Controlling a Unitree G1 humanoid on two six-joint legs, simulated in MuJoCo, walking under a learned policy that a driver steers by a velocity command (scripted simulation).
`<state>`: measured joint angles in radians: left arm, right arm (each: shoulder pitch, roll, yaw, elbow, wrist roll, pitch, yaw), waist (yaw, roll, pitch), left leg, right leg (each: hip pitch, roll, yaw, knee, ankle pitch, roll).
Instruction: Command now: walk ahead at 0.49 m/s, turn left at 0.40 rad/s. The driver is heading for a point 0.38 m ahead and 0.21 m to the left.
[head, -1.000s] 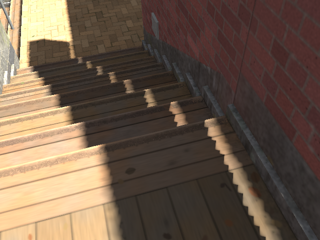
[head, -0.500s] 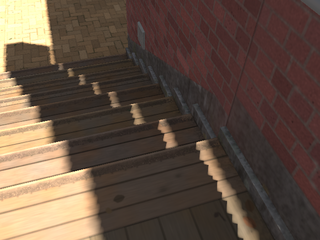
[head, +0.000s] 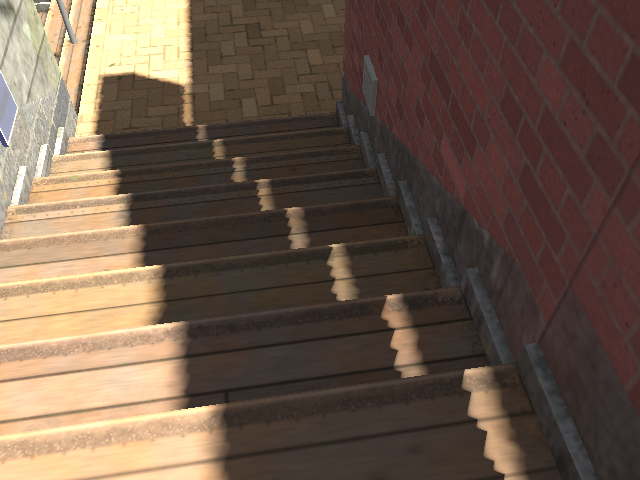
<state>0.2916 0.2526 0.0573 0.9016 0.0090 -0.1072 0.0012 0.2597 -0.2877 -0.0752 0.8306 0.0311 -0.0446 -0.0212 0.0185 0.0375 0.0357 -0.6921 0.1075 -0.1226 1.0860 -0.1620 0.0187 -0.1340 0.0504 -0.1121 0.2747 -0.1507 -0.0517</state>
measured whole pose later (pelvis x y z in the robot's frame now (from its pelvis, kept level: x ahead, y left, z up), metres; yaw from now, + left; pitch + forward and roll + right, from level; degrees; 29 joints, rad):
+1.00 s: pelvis +0.38 +0.14 -0.01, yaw +16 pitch +0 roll +0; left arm 0.14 0.22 0.02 0.84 0.01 -0.02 0.00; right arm 0.23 -0.22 -0.02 0.84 -0.01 0.04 -0.03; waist 0.01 -0.01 0.02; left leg -0.13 -0.07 -0.03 0.52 -0.39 0.06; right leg -0.37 0.01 -0.01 0.52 -0.16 -0.01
